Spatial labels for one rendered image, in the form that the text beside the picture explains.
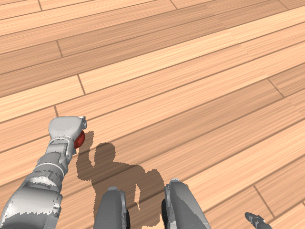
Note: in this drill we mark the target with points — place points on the left robot arm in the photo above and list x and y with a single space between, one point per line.
36 203

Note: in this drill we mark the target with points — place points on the ball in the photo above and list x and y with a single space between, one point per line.
80 140

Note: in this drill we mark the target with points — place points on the right robot hand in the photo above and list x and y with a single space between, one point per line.
257 221

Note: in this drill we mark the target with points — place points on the left robot hand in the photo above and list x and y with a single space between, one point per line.
69 126

